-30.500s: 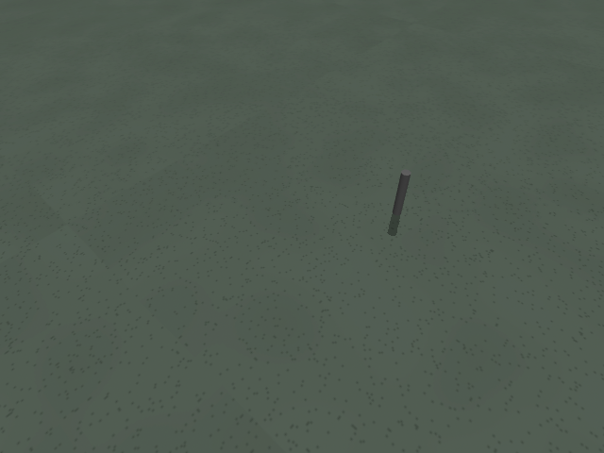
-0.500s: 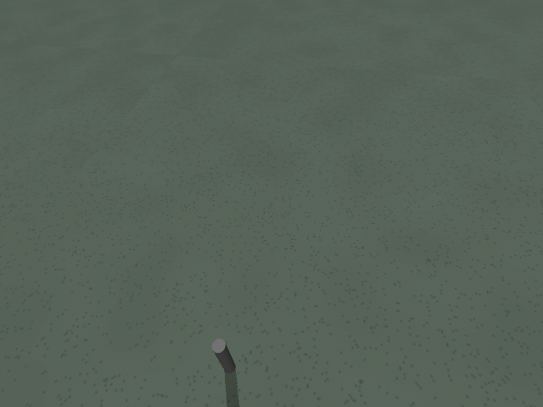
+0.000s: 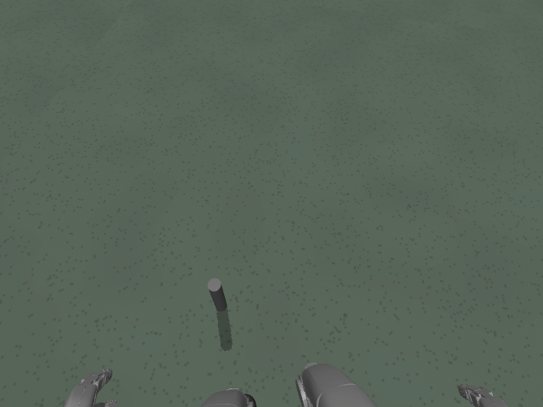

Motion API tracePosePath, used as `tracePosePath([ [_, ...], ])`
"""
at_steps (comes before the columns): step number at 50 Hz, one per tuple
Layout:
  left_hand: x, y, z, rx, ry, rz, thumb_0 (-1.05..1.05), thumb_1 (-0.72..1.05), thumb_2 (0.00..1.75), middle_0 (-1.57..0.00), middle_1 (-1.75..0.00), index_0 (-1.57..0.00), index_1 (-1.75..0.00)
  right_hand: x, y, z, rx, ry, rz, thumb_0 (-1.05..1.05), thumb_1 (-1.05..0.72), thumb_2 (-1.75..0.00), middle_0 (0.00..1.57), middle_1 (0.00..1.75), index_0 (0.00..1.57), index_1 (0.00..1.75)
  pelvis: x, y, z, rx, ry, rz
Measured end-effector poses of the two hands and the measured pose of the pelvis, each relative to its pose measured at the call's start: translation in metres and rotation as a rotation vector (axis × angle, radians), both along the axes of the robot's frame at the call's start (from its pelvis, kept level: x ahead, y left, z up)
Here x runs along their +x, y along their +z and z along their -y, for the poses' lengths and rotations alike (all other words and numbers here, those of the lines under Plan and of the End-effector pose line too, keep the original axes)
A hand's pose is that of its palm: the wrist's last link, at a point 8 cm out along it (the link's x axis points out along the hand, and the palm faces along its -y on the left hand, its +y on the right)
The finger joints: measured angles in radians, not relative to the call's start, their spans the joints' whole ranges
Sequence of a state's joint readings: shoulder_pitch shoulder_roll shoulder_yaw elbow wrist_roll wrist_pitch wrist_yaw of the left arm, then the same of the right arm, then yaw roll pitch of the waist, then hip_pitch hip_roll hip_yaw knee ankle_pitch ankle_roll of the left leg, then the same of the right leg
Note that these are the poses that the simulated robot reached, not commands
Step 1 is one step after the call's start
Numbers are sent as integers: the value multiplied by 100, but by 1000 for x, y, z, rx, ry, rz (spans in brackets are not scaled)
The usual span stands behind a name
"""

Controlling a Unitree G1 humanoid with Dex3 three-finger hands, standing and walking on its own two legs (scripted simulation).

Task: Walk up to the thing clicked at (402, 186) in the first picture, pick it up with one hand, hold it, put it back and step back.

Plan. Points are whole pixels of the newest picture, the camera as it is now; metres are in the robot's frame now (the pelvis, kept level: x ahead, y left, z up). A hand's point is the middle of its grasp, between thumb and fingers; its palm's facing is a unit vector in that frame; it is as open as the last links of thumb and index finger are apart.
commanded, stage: step back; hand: left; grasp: from the side
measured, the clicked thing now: (218, 296) +0.45 +0.16 -0.64
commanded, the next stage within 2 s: none
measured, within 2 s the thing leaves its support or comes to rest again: neither
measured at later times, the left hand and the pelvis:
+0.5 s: hand out of the picture +0.01 +0.24 -0.13, palm faces -0.02 -0.91 -0.41, open 7.4 cm; pelvis -0.11 -0.02 +0.00, yaw -1 degrees
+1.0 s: hand out of the picture -0.18 +0.26 -0.16, palm faces -0.05 -0.91 -0.41, open 7.4 cm; pelvis -0.27 -0.02 -0.02, yaw -4 degrees
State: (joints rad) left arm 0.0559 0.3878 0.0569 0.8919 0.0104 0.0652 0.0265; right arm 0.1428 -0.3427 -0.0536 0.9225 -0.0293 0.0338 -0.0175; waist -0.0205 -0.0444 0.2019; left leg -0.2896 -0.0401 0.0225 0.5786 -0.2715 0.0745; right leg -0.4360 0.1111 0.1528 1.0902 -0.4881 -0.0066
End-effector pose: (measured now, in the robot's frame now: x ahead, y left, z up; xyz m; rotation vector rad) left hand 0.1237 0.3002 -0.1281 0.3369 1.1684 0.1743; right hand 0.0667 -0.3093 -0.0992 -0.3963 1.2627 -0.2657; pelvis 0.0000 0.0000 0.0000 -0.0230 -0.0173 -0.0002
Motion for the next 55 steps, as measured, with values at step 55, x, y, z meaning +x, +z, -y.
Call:
tracePosePath([
  [55,-355,17,25,69,5,-42,1,90,89,-20,-30,-20,-30,-256,-21,41,44,26,186,0,-90,-90,21,30,21,30,-307,-15,36,7,-51,40],
])
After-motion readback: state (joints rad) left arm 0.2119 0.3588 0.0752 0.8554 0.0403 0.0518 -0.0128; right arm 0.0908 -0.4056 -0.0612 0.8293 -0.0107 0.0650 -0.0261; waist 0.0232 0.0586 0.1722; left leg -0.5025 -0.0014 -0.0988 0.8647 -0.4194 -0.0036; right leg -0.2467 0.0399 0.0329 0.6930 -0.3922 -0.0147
